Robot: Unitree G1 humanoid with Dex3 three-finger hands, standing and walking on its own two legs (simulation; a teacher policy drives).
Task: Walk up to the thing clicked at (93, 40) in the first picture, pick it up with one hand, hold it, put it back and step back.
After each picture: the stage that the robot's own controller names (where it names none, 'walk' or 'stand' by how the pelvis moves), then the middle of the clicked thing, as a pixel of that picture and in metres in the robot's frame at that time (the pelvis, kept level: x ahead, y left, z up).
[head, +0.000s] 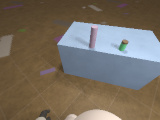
stand; (93, 37) +0.85 +0.01 +0.01
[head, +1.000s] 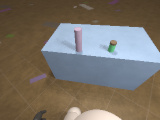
walk; (78, 40) +0.72 +0.17 +0.03
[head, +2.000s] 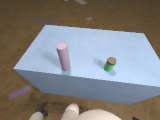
stand; (64, 58) +0.43 +0.22 +0.05
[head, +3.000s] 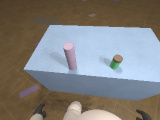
walk; (71, 58) +0.45 +0.17 +0.03
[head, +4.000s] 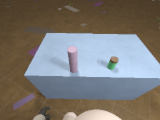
stand; (73, 61) +0.46 +0.16 +0.01
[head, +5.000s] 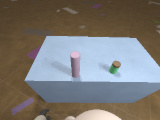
stand; (75, 65) +0.43 +0.13 +0.00
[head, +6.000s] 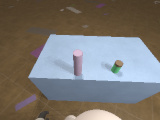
stand; (77, 64) +0.45 +0.12 +0.00
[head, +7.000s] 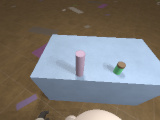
stand; (79, 65) +0.44 +0.10 +0.00
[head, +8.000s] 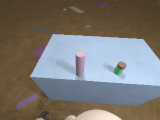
stand; (80, 65) +0.44 +0.10 +0.00
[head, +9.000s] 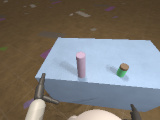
rise first; (81, 66) +0.44 +0.12 +0.01
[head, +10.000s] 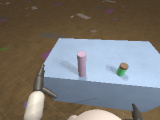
go down; (81, 65) +0.46 +0.10 +0.01
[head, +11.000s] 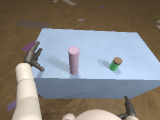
go down; (73, 62) +0.44 +0.11 +0.03
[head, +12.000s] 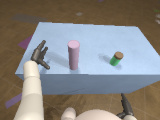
close in; (73, 57) +0.45 +0.11 +0.05
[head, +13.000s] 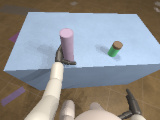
close; (68, 49) +0.47 +0.12 +0.09
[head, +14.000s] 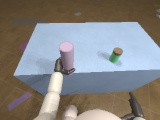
lift; (67, 61) +0.39 +0.13 +0.10
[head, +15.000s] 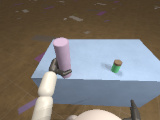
lift; (64, 61) +0.32 +0.16 +0.20
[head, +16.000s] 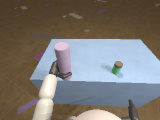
hold; (64, 64) +0.32 +0.16 +0.18
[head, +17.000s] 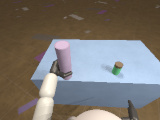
hold; (64, 63) +0.32 +0.16 +0.18
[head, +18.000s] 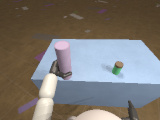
crouch; (64, 63) +0.32 +0.16 +0.18
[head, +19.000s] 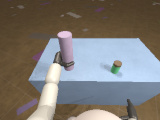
crouch; (67, 53) +0.39 +0.15 +0.19
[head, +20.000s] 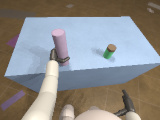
lower; (62, 50) +0.47 +0.15 +0.08
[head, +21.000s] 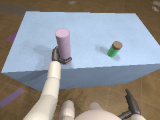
lower; (64, 49) +0.46 +0.14 +0.09
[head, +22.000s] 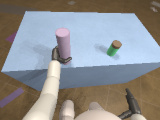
lower; (64, 49) +0.46 +0.14 +0.09
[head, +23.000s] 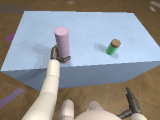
lower; (63, 48) +0.47 +0.14 +0.09
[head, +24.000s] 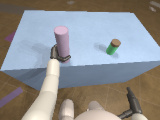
loosen; (63, 47) +0.47 +0.14 +0.09
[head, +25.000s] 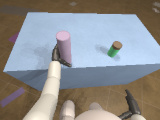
withdraw; (65, 51) +0.45 +0.14 +0.09
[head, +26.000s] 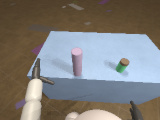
sink last; (77, 63) +0.42 +0.12 +0.04
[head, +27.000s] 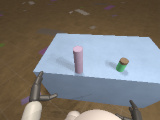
stand; (78, 61) +0.46 +0.13 +0.04
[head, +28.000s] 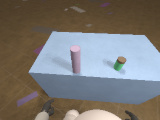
stand; (75, 61) +0.45 +0.13 +0.04
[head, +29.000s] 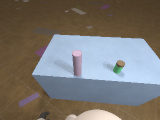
stand; (77, 64) +0.45 +0.13 +0.00
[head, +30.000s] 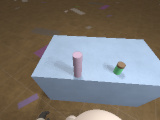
stand; (77, 66) +0.44 +0.12 +0.00
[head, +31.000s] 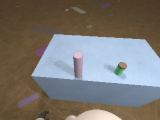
stand; (78, 66) +0.43 +0.11 +0.00
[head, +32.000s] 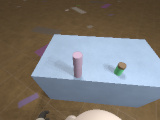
stand; (77, 66) +0.43 +0.12 +0.00
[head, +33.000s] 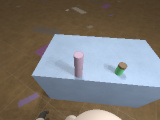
stand; (78, 66) +0.43 +0.11 +0.00
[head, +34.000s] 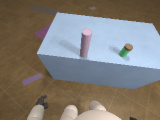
walk; (85, 45) +0.56 +0.08 +0.02
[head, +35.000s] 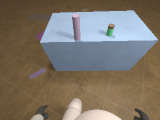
walk; (76, 28) +0.81 +0.21 +0.03
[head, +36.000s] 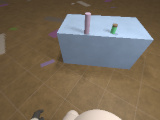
stand; (87, 24) +1.09 +0.12 +0.03
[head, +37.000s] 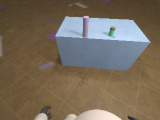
stand; (85, 27) +1.07 +0.12 +0.00
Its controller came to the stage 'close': yes
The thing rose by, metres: 0.19
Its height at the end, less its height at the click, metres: +0.00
